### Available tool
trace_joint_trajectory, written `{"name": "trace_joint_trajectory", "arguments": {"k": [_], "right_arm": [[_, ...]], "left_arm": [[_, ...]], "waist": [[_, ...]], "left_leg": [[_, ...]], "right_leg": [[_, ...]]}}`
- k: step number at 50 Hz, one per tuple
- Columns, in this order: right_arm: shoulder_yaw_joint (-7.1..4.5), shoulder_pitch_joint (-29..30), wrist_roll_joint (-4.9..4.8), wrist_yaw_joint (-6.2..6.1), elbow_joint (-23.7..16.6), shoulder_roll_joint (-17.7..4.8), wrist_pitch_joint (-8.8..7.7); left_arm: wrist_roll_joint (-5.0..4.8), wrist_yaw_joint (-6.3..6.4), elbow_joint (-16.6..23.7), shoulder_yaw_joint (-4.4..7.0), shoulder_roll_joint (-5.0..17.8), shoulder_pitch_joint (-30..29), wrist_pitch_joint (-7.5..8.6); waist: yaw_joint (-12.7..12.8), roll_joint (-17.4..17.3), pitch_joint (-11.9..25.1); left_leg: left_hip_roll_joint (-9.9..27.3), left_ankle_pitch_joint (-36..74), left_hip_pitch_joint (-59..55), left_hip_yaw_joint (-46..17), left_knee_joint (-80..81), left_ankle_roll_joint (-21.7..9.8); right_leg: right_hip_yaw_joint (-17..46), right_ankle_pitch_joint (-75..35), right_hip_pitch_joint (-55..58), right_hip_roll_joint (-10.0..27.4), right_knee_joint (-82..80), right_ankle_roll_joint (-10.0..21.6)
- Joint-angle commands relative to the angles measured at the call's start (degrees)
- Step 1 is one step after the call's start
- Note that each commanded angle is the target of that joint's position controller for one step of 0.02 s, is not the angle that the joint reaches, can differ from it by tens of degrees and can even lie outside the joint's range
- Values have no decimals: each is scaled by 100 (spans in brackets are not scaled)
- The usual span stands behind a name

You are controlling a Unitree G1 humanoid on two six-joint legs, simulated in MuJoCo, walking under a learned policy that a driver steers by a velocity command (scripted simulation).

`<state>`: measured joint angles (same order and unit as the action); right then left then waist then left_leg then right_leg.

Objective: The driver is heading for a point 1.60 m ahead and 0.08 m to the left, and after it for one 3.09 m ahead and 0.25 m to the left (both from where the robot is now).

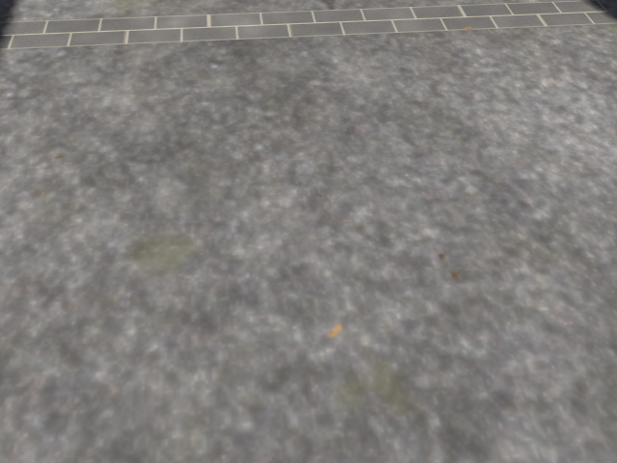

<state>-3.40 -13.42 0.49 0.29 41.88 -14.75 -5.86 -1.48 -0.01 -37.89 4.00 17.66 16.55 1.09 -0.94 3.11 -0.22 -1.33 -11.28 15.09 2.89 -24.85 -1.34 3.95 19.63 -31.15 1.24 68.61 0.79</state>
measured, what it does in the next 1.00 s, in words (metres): walks ahead: right foot, then left foot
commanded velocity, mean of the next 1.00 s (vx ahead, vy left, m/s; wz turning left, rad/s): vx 0.50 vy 0.00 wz -0.05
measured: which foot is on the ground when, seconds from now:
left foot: down 0.00-0.34, up 0.36-0.88, down 0.90-1.00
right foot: up 0.00-0.32, down 0.34-0.92, up 0.94-1.00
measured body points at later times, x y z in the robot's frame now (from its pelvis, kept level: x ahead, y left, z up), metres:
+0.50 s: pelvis +0.26 -0.09 +0.00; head +0.29 -0.11 +0.44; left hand +0.46 +0.13 -0.10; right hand +0.28 -0.38 -0.13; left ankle +0.22 +0.09 -0.64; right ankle +0.28 -0.17 -0.74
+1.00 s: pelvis +0.55 -0.08 -0.02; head +0.59 -0.08 +0.43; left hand +0.63 +0.20 -0.14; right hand +0.71 -0.35 -0.12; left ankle +0.63 -0.01 -0.74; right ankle +0.37 -0.21 -0.63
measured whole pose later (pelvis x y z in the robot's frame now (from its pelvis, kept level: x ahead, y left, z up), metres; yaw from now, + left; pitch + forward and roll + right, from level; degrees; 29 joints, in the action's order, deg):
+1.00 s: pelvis +0.55 -0.08 -0.02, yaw +2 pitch +2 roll +0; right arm -3.8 -9.3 -1.1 2.5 40.2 -16.8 -3.3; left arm -1.0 0.2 -44.9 3.0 16.2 15.2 5.0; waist -0.1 -0.1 -3.2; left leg -4.5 -10.3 26.3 1.7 -34.4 -5.8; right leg 0.2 25.6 -15.6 0.3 68.9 0.1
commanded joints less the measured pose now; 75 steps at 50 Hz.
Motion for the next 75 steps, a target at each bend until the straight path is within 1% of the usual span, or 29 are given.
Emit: {"name": "trace_joint_trajectory", "arguments": {"k": [1,8,13,15,17,18,19,20,21,22,25,31,40,43,45,46,47,48,49,51,56,62,66,67,68,69,70,72,75], "right_arm": [[-178,3,-4,-16,-159,-714,-102],[-241,-168,-35,-65,183,-1041,-6],[-302,-480,-181,-55,411,-1290,133],[-341,-491,-243,-65,464,-1455,187],[-273,-482,-238,-96,495,-1352,223],[-90,-592,9,-81,341,-889,173],[92,-1159,-3,22,195,-433,23],[-69,-441,-250,76,220,-1076,-81],[-85,15,-382,90,43,-1119,-116],[-54,93,-305,43,96,-1004,-108],[-78,-349,-216,38,325,-842,109],[-76,149,-195,3,229,-589,264],[47,1301,-155,323,-367,-354,187],[-69,929,-156,384,-482,-589,228],[-343,-514,-167,300,-206,-1086,261],[-503,-1260,-174,162,-100,-1627,320],[-514,-978,-205,161,-253,-1875,269],[-386,-1103,-173,180,-299,-1410,243],[-322,-935,-144,165,-309,-1147,212],[-229,-242,-152,151,-430,-854,181],[-282,66,-64,-21,-554,-1102,230],[-310,-230,-194,-223,-427,-1111,578],[-291,27,-160,-273,-561,-994,653],[-259,149,-158,-266,-636,-892,641],[-155,96,-64,-252,-781,-579,602],[-75,-960,-85,-232,-747,-316,572],[-170,-1332,-115,-181,-591,-932,594],[-331,-443,-179,-232,-582,-1313,808],[-269,-273,-187,-248,-717,-920,987]], "left_arm": [[6,-21,535,91,261,-177,24],[24,-173,725,-7,66,-1113,97],[-4,-337,1000,-12,79,-1672,108],[50,-331,999,82,241,-1371,97],[61,-232,553,365,708,220,70],[62,-102,375,496,1233,1071,20],[60,-131,448,460,1573,851,91],[75,-188,454,322,995,899,157],[104,-199,404,250,847,581,208],[93,-194,394,189,681,193,240],[184,-181,338,99,356,-285,378],[265,-59,-79,130,420,-104,528],[119,69,-562,216,659,262,335],[85,165,-536,279,904,68,195],[60,227,-496,260,944,-100,128],[189,230,-384,135,648,76,205],[246,104,-155,-83,-17,559,389],[78,-16,-122,4,509,-6,615],[-99,-64,65,18,620,-484,711],[141,11,73,46,600,-670,723],[274,107,96,11,350,-493,416],[174,41,259,-50,270,-1398,355],[208,-13,222,86,536,-1165,438],[253,6,169,116,592,-910,490],[366,67,182,176,905,-571,504],[521,103,200,173,1061,-501,413],[298,96,165,185,852,-452,314],[262,143,321,36,360,-830,164],[314,195,307,39,473,-1202,24]], "waist": [[-6,-925,-84],[-296,-701,-228],[-397,-710,-451],[-97,-863,-179],[795,-685,685],[979,332,1354],[365,1328,2229],[807,395,2081],[730,336,1192],[487,-90,775],[19,98,444],[109,-31,-105],[543,-91,-536],[201,233,-67],[-627,131,729],[-821,-756,1323],[-169,-1979,1987],[-630,-1166,2222],[-615,-858,1439],[-121,-182,532],[252,-436,220],[-142,-916,621],[105,-1079,587],[270,-1021,669],[313,-394,1219],[-170,1125,1754],[-177,1133,2015],[85,210,1093],[-27,426,404]], "left_leg": [[1572,485,-700,-1310,1487,-942],[1519,1465,-1168,-17,1499,-787],[1777,2079,-1742,340,1256,-641],[1806,3975,-1900,511,563,-573],[1494,4632,-1187,840,-1422,-326],[1154,1693,449,878,-3365,-85],[167,-2336,2255,-31,-5012,130],[380,-2066,2742,-734,-5419,70],[588,-1584,3011,-611,-5294,-11],[854,-1095,2771,-606,-4898,-18],[1113,-384,1951,-693,-4351,93],[848,1037,2615,-1005,-3081,286],[589,1265,2868,-282,-1120,-80],[115,337,1985,241,-1101,-405],[-302,512,-131,274,-685,-784],[669,832,-1874,-1284,-600,-1185],[1998,-64,-3662,-4683,189,-2426],[1963,-542,-3802,-4834,655,-2211],[1779,-412,-3182,-3965,702,-1939],[1343,779,-1553,-2875,832,-1644],[841,4082,-20,-1675,803,-1528],[452,2860,-62,-1729,209,-881],[556,2074,-555,-2577,-550,-683],[324,1770,-454,-2525,-993,-505],[-78,578,104,-2104,-2193,-238],[-898,-3079,1519,-1536,-3613,129],[-383,-2998,1896,-1398,-4495,325],[-39,-2097,2151,-1079,-4954,571],[126,-1469,1680,-689,-4485,631]], "right_leg": [[209,-447,-1087,472,-138,-88],[-156,-2034,-1031,458,-2129,-105],[-565,-1501,-704,279,-3055,205],[-826,-883,51,-89,-3253,464],[-908,-1429,2462,-499,-3836,826],[766,-1941,4323,715,-3664,1185],[3826,-745,5506,1970,-4566,2186],[3704,-393,5236,1918,-4984,1940],[2733,-916,4457,1773,-5035,1702],[2030,-1533,3622,1542,-5070,1507],[991,-2158,2414,1178,-5604,1361],[-246,-2614,2383,1058,-6059,1128],[-1054,-3366,3718,1416,-5740,821],[-1303,-5982,3962,1425,-4692,601],[-1519,-6332,3268,1113,-2631,311],[-1532,-3920,1806,746,-771,65],[-669,1225,-616,-629,1296,-297],[405,1172,-1214,-311,1519,-98],[315,748,-1452,-67,1243,31],[183,147,-988,368,107,10],[-159,-342,-180,210,-1213,-494],[-147,-2041,537,-374,-3330,-578],[146,-1866,845,-342,-4210,-301],[126,-2570,1392,-155,-4670,-136],[903,-4109,2593,846,-4497,260],[2662,-5935,4073,2326,-4327,1457],[3460,-4555,3950,2709,-4474,1798],[2001,-2840,3013,1837,-4655,1283],[826,-1991,1724,1183,-5171,1081]]}}
Keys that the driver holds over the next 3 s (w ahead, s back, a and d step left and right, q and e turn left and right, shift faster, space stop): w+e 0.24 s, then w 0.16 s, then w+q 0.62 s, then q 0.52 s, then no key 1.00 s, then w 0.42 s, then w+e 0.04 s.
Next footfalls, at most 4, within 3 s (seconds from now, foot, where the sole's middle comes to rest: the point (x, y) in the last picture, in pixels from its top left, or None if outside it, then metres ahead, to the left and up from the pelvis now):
0.34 right None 0.32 -0.18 -0.78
0.90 left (311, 389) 0.67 -0.01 -0.78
1.36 right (368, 300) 0.91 -0.16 -0.78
1.76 left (287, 358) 0.75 0.04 -0.78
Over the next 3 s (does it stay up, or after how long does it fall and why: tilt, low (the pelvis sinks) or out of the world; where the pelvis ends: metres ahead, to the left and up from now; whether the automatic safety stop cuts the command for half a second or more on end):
stays up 0.84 -0.02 0.00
